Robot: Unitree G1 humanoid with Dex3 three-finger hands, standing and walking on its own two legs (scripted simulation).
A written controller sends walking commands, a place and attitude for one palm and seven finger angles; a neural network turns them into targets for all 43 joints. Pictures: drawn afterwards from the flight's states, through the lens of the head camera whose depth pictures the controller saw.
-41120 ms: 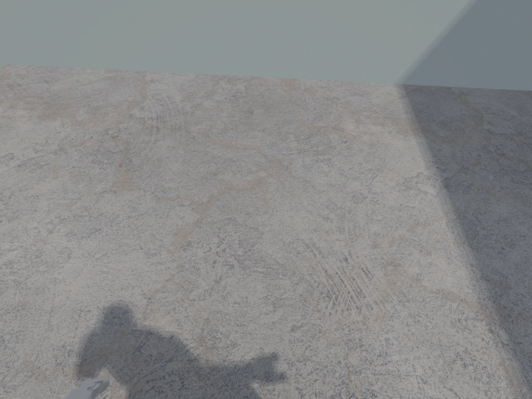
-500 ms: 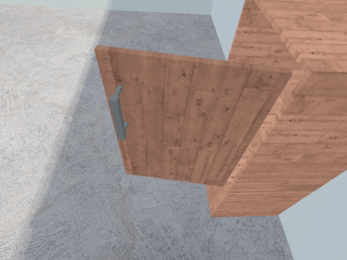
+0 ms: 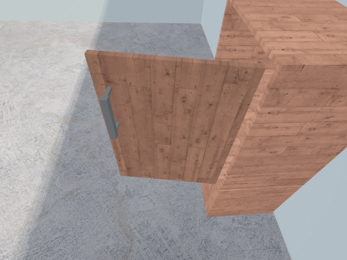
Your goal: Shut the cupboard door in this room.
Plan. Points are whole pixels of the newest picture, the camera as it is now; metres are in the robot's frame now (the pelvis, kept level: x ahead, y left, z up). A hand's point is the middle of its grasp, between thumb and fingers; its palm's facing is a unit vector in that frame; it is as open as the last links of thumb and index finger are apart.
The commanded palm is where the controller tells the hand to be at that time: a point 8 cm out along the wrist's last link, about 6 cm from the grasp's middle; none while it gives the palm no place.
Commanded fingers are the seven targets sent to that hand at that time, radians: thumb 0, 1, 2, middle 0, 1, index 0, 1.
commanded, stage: come to a stop and stand still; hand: left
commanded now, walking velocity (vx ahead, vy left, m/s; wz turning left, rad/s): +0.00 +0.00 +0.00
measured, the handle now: (111, 114) +0.48 +0.21 +0.04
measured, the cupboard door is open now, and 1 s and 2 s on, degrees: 81 81 81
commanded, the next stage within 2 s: look again from close up in 0.10 s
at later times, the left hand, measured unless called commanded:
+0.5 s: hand out of the picture +0.02 +0.17 -0.18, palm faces +0.01 -0.98 -0.22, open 7.4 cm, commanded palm none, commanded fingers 0.00 0.90 0.90 -0.20 -0.30 -0.20 -0.30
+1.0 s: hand (100, 215) +0.22 +0.18 -0.02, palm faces +0.23 -0.96 -0.15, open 7.2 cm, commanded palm +0.13 +0.22 -0.06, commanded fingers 0.00 0.90 0.90 -0.37 -0.48 -0.37 -0.48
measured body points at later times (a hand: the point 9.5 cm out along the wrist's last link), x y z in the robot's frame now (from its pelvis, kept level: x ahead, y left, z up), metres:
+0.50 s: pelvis +0.02 +0.00 -0.01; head +0.03 -0.01 +0.44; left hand +0.02 +0.22 -0.16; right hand +0.02 -0.22 -0.17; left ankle +0.05 +0.07 -0.74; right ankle -0.04 -0.11 -0.74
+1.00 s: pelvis +0.02 -0.01 -0.02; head +0.02 -0.02 +0.43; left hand +0.20 +0.23 -0.01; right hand +0.13 -0.25 -0.14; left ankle +0.05 +0.08 -0.74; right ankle +0.04 -0.10 -0.74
